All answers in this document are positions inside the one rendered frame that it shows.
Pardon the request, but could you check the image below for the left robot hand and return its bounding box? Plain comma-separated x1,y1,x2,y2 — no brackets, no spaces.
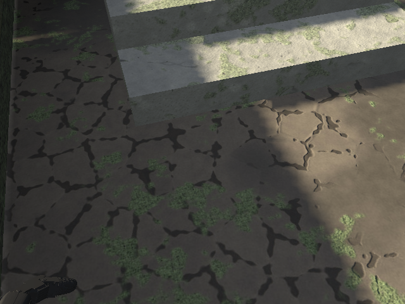
0,275,77,304

